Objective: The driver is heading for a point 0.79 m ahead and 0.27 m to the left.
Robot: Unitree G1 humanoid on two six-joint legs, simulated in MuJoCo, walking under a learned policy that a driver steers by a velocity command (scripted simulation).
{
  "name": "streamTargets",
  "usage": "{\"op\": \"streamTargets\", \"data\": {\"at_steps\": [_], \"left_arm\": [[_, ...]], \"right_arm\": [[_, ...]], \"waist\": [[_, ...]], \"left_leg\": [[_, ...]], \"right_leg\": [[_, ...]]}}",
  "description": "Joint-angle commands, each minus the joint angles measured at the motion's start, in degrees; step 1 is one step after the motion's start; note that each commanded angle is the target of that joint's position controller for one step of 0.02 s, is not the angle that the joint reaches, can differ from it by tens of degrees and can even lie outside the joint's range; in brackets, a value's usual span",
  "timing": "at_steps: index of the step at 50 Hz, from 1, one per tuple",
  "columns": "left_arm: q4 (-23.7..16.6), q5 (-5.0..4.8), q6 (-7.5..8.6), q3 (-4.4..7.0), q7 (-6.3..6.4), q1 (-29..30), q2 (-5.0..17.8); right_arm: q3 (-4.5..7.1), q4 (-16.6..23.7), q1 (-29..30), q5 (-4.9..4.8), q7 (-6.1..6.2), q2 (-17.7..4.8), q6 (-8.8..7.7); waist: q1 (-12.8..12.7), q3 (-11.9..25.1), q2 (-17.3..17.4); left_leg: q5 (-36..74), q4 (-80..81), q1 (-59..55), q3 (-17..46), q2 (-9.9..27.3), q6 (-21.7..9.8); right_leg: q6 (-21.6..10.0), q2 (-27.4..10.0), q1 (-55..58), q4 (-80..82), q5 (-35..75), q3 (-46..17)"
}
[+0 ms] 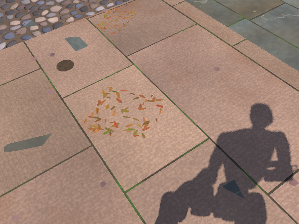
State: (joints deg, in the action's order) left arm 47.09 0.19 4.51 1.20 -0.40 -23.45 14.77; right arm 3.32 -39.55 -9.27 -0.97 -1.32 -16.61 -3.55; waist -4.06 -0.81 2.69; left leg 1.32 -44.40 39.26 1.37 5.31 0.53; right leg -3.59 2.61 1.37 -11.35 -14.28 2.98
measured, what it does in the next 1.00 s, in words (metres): walks ahead, turning left: left foot, then right foot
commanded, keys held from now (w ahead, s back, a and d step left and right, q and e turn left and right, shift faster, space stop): w+q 1.00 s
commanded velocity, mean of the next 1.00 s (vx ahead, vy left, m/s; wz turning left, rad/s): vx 0.49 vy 0.00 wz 0.52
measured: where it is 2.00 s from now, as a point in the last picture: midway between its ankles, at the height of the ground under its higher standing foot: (125, 164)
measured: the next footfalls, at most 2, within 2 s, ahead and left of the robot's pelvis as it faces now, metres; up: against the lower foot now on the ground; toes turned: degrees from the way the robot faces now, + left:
left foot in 0.20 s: +0.30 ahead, +0.13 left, +0.00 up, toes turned +6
right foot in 0.66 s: +0.61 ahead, -0.02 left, +0.00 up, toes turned +25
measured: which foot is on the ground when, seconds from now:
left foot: up 0.00-0.18, down 0.20-0.66, up 0.68-1.00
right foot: down 0.00-0.22, up 0.24-0.64, down 0.66-1.00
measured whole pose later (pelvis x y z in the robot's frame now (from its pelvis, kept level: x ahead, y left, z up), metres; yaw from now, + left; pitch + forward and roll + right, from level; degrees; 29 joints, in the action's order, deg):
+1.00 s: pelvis +0.56 +0.08 +0.00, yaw +33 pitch +1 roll -2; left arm 44.7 0.3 5.1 3.7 0.0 -19.6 16.2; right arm 4.1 -37.1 -9.3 -1.3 -1.0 -17.7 -0.7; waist -4.2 -2.6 2.5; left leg -6.4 -52.7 39.3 3.6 4.9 0.9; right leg -1.3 0.8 -3.0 -15.6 -13.2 8.6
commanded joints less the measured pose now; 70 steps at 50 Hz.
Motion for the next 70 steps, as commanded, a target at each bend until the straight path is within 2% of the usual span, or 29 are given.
{"op": "streamTargets", "data": {"at_steps": [1, 6, 9, 10, 11, 12, 13, 14, 16, 20, 25, 30, 33, 34, 35, 36, 37, 38, 41, 46, 54, 58, 59, 60, 61, 62, 63, 65, 70], "left_arm": [[-2.1, -0.17, 0.6, 2.61, 0.64, -0.3, 10.4], [-0.8, -0.55, -0.7, 3.14, 0.96, -0.8, 11.5], [-2.0, -0.17, -2.21, 3.85, 2.3, 1.0, 13.9], [-3.1, 0.0, -2.21, 3.67, 2.83, 1.7, 13.9], [-6.1, 1.52, -0.93, 1.51, 2.14, -3.0, 7.1], [-6.3, 0.66, 1.46, 0.73, 1.05, -3.0, 7.2], [-8.3, -1.74, 2.89, 1.92, 0.17, 3.9, 11.1], [-9.8, -2.28, 3.77, 1.63, -0.04, 7.5, 11.0], [-9.9, -0.11, 3.58, 2.17, 0.6, 8.4, 10.7], [-10.6, 1.16, 1.2, 1.82, 0.9, 7.1, 8.4], [-14.0, 0.73, 1.64, 0.67, 0.69, 20.0, 5.4], [-15.2, -0.66, 2.57, 2.22, -0.39, 22.6, 8.9], [-13.3, -0.19, 3.19, 4.06, 0.04, 12.2, 11.5], [-12.9, 0.65, 3.19, 4.88, 0.56, 4.1, 14.6], [-10.6, 1.08, 2.3, 5.88, 0.05, 0.5, 18.0], [-11.9, 0.08, 2.04, 4.77, -0.26, 2.2, 12.2], [-12.2, -0.12, 1.69, 4.04, 0.05, 4.2, 9.5], [-12.3, 0.39, 1.42, 3.62, 0.11, 6.8, 8.7], [-10.9, 0.67, 1.64, 3.16, 0.4, 9.2, 6.7], [-7.9, 0.2, 2.05, 4.3, 0.42, 8.0, 9.0], [-4.1, -1.1, 0.29, 5.34, 0.9, 5.3, 12.5], [-3.4, -2.34, -1.3, 5.91, 1.45, 6.0, 15.0], [-3.6, -2.59, -1.38, 5.47, 1.62, 6.6, 14.2], [-5.0, -0.75, -0.87, 4.15, 1.56, 5.6, 11.1], [-6.9, 1.3, 0.06, 1.43, 0.4, -2.3, 4.3], [-4.4, -0.51, 0.59, 2.6, -0.04, 0.9, 10.7], [-6.0, -2.42, 0.38, 3.05, -0.07, 6.7, 11.9], [-5.6, -0.75, -0.26, 2.87, 1.17, 9.2, 10.6], [-3.9, 0.06, -3.33, 2.62, 2.43, 4.6, 7.5]], "right_arm": [[-0.61, 6.2, 9.3, -0.49, -1.16, -0.8, -1.2], [-0.39, 8.6, 12.6, -0.61, -3.2, -2.0, -1.57], [2.39, 6.0, -0.8, -0.39, -2.8, -7.4, -0.92], [3.85, 4.1, -10.0, -0.49, -1.84, -10.3, -0.46], [5.03, 3.6, -15.1, -0.02, -0.94, -16.0, -0.08], [4.26, 4.0, -15.2, -0.23, -0.8, -13.6, -0.46], [3.42, 3.6, -13.6, 0.09, -0.58, -10.4, -0.48], [2.98, 3.8, -10.2, -0.1, -0.45, -9.1, -0.5], [2.16, 5.2, -4.0, 0.48, -0.38, -6.9, -0.65], [2.3, 4.4, -2.8, 0.22, 0.52, -7.6, -1.0], [2.81, 2.0, -7.6, -0.39, 1.8, -9.7, -0.07], [2.77, 0.4, -10.7, -0.83, 2.25, -9.4, 0.88], [1.87, 0.9, -9.8, -0.22, 1.98, -6.4, 1.21], [0.43, 1.9, -11.2, 0.85, 1.7, -2.3, 0.99], [-0.18, 3.6, -18.1, -1.23, 1.64, -1.0, 0.44], [0.96, 2.1, -16.8, -1.71, 1.97, -7.2, 0.62], [1.79, 2.8, -10.7, -1.25, 1.99, -9.7, 0.99], [1.79, 3.4, -8.0, -0.59, 2.09, -9.0, 1.29], [1.84, 4.1, -7.0, -0.8, 1.42, -6.0, 1.9], [1.13, 5.8, -2.5, -0.19, 0.99, -3.2, 2.64], [0.29, 9.0, 9.3, -0.59, -1.79, -2.0, 1.59], [2.39, 8.7, 2.7, 0.7, -2.14, -5.7, 1.56], [3.92, 6.3, -6.1, 0.75, -1.57, -8.3, 1.51], [5.07, 4.8, -13.0, 0.98, -0.21, -12.4, 2.04], [4.68, 6.6, -9.2, 2.12, 0.53, -17.6, 1.74], [3.67, 7.4, -11.1, 1.75, 0.33, -12.6, 1.78], [2.67, 6.2, -8.2, 1.46, -0.08, -10.1, 1.5], [1.59, 5.3, -2.2, 0.2, -0.03, -6.5, 1.18], [1.24, 3.2, 3.3, 2.06, 0.33, -6.1, 0.11]], "waist": [[-1.5, -5.2, -6.5], [-0.1, -5.0, -6.6], [7.9, 5.7, -9.2], [12.7, 10.6, -6.9], [9.5, 18.2, 6.8], [9.4, 26.2, 7.9], [11.0, 18.2, 3.8], [9.3, 10.6, -0.2], [4.4, 3.7, -3.8], [1.8, 1.3, -0.6], [7.0, 0.1, 0.6], [7.2, 1.3, 3.1], [1.4, 5.9, 3.3], [-1.3, 14.3, -4.4], [2.2, 19.5, -24.5], [0.8, 14.5, -16.2], [-0.6, 7.8, -10.6], [0.3, 4.3, -6.5], [2.6, 0.2, -9.6], [2.4, -1.2, -7.2], [-0.9, -4.4, -6.0], [5.2, 1.2, -7.9], [10.0, 6.0, -6.6], [12.3, 11.7, -0.1], [4.3, 21.7, 13.2], [10.0, 29.7, 3.5], [9.5, 20.3, 2.4], [5.8, 9.6, -1.0], [0.7, 7.9, 1.3]], "left_leg": [[5.5, 7.6, 0.3, -2.1, -1.4, -0.6], [-0.8, 12.9, -1.6, -3.9, -4.8, -4.8], [-6.3, 13.5, -20.1, -7.6, -10.6, -8.9], [-4.3, 14.7, -37.2, -2.2, -8.2, -11.3], [-9.1, 13.6, -61.3, 25.0, 7.2, -20.1], [-16.8, 23.3, -67.6, 48.4, 14.7, -26.1], [-18.4, 25.9, -62.1, 40.0, 12.0, -22.1], [-14.8, 27.2, -52.2, 31.7, 9.6, -19.9], [-4.1, 30.0, -36.7, 22.9, 4.8, -17.8], [3.5, 33.0, -23.6, 16.5, 1.8, -18.6], [-3.6, 30.8, -19.6, 12.6, -2.8, -13.8], [-9.6, 23.4, -28.8, 21.7, 1.1, -11.9], [-7.0, 11.3, -27.5, 21.3, -1.9, -8.5], [-17.0, -5.3, -20.7, 15.9, -6.0, -6.2], [-36.4, -22.2, -1.1, 9.1, -12.0, -3.1], [-33.1, -29.4, 5.1, 10.4, -7.3, -2.0], [-27.6, -31.1, 6.5, 8.8, -5.6, -1.5], [-23.5, -30.1, 4.5, 7.2, -3.8, -0.9], [-18.5, -24.9, -0.1, 5.6, -0.4, -0.4], [-12.3, -15.4, 3.6, 4.6, 0.8, 0.8], [-2.1, 5.5, -1.0, -1.8, -0.6, -1.9], [-9.4, 11.2, -15.8, -6.5, -7.5, -6.3], [-1.3, 16.3, -29.2, -6.2, -9.3, -8.2], [16.0, 14.9, -46.8, 4.3, -1.4, -11.2], [32.1, 13.4, -64.3, 32.5, 17.6, -24.0], [29.6, 17.4, -61.5, 33.9, 18.2, -24.9], [31.5, 18.2, -55.3, 23.6, 15.1, -22.1], [25.4, 21.7, -39.9, 15.1, 9.4, -17.1], [27.8, 27.3, -23.7, 5.6, 5.8, -16.5]], "right_leg": [[-5.7, -13.9, -2.8, 5.9, 16.8, -3.0], [-4.7, -17.1, 5.8, -0.4, 36.6, 1.1], [-2.2, -15.9, 6.8, -21.8, 63.8, 4.3], [-0.4, -14.5, -4.9, -36.0, 56.0, 4.8], [3.3, -5.4, -30.2, -58.8, 11.8, 4.1], [3.7, 1.4, -41.0, -70.2, -18.4, -7.5], [3.0, -2.6, -46.4, -71.0, -13.9, -10.9], [2.3, -5.2, -46.2, -66.7, -8.9, -9.7], [3.4, -8.6, -40.3, -57.9, -4.1, -8.9], [7.4, -9.3, -35.4, -49.5, -0.3, -6.6], [8.4, -4.9, -29.9, -26.4, 18.6, -5.1], [6.4, -3.5, -27.2, -18.0, 14.7, -8.6], [1.7, -5.4, -11.3, -14.6, 9.6, -8.4], [-2.0, -15.7, 3.3, -15.3, 6.7, -18.2], [-10.4, -26.9, 17.7, -8.3, -9.6, -45.6], [-9.1, -26.6, 14.6, -5.7, -20.5, -47.9], [-6.9, -24.3, 8.4, -5.3, -17.5, -38.5], [-5.9, -21.8, 2.1, -4.7, -9.0, -31.1], [-5.5, -16.9, -6.7, -0.7, 3.1, -17.9], [-7.5, -18.0, -5.4, 2.3, 13.7, -8.6], [-4.7, -18.2, 0.1, 1.8, 20.0, 3.4], [-2.3, -17.6, 2.3, -15.0, 54.1, 6.8], [-0.2, -15.2, -2.5, -26.0, 52.7, 8.4], [2.9, -12.0, -16.9, -42.7, 28.5, 8.3], [6.4, -2.8, -37.4, -64.0, -25.9, 2.6], [6.4, -3.8, -36.0, -68.4, -24.7, -7.8], [6.0, -6.3, -39.7, -67.0, -20.7, -6.9], [6.4, -9.4, -38.0, -58.5, -13.7, -5.6], [8.6, -8.7, -24.7, -47.5, -4.3, -5.1]]}}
